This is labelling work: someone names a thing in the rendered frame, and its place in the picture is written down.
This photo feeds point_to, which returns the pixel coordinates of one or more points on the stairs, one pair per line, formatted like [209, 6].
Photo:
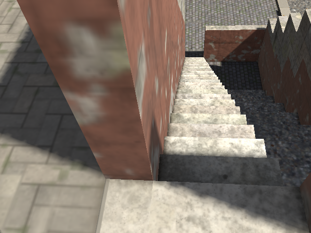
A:
[208, 140]

